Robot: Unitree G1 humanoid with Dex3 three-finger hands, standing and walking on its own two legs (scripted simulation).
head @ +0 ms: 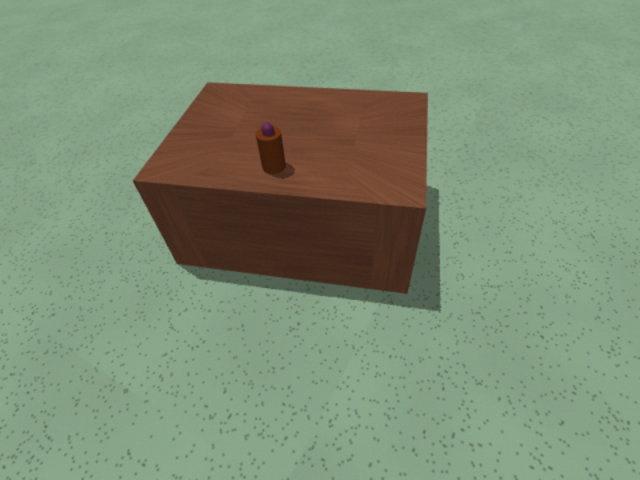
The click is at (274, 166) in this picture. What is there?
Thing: necked bottle
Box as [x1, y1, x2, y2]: [256, 122, 285, 173]
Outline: 267,122 264,123 262,127 256,132 256,138 263,170 267,173 277,173 281,171 285,166 280,130
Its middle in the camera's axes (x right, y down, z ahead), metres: -0.15 -0.29 +1.22
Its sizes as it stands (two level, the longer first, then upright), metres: 0.078 0.078 0.164
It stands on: a support 0.45 m high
